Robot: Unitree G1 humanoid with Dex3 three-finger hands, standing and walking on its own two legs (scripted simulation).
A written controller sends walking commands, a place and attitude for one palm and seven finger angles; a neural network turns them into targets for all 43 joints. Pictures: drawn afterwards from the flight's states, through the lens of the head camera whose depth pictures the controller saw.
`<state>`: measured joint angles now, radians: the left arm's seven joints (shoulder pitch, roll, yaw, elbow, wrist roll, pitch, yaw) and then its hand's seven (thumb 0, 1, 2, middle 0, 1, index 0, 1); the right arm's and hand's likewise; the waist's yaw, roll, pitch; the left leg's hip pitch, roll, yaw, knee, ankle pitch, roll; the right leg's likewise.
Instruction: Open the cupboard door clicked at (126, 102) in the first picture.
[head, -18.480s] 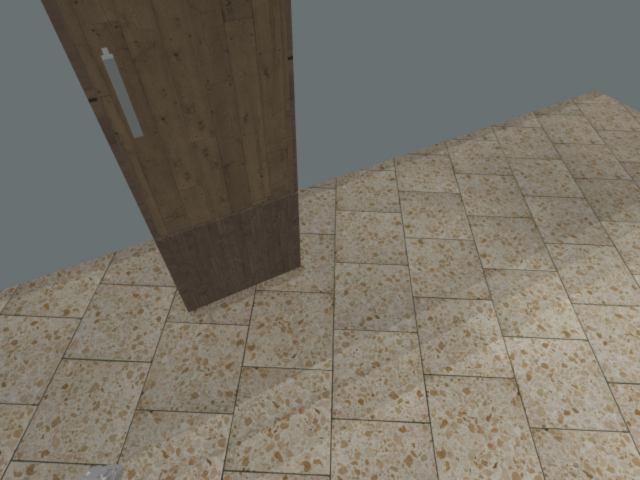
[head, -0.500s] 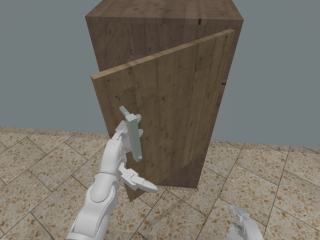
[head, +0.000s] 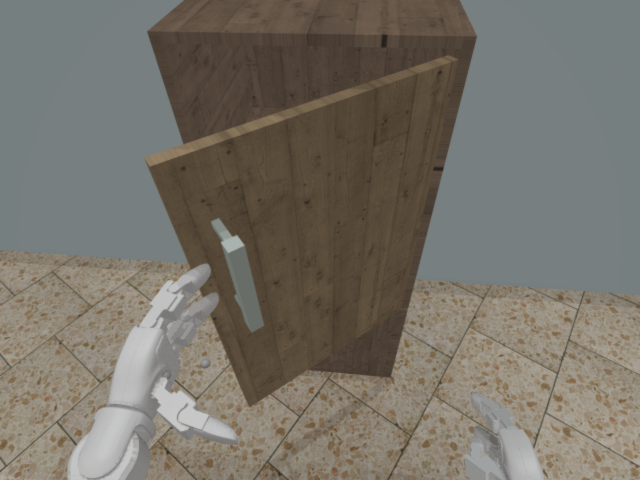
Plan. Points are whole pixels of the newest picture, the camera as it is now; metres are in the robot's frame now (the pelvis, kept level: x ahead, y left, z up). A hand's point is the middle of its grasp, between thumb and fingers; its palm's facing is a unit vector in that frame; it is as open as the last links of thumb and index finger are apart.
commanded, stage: slide the hand sideways off the handle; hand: left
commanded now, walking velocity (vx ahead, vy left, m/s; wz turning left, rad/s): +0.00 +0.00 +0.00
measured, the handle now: (238, 278) +0.33 +0.13 +0.10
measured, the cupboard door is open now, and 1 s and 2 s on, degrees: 40 40 40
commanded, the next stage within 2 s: draw the hand back to the body in 0.28 s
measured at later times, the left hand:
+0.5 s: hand (162, 375) +0.21 +0.18 +0.09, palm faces -0.03 -1.00 -0.05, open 16.3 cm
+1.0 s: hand (87, 368) +0.20 +0.24 +0.13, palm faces +0.19 -0.95 -0.24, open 15.6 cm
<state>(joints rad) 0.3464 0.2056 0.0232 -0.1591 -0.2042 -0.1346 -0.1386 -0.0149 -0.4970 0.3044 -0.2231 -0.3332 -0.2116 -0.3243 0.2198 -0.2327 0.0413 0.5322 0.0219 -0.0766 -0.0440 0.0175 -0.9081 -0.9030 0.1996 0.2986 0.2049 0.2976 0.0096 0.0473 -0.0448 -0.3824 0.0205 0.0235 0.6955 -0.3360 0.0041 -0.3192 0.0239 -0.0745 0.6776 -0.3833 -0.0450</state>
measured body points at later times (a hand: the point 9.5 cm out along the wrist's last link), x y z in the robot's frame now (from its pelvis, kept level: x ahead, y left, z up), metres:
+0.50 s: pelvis +0.00 +0.00 -0.01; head +0.00 -0.01 +0.44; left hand +0.20 +0.24 +0.10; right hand +0.18 -0.23 -0.08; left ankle +0.02 +0.12 -0.72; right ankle -0.02 -0.09 -0.72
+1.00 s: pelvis +0.00 +0.03 +0.01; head -0.02 +0.02 +0.46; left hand +0.18 +0.29 +0.14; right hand +0.20 -0.18 -0.05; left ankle +0.02 +0.12 -0.72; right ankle -0.02 -0.09 -0.72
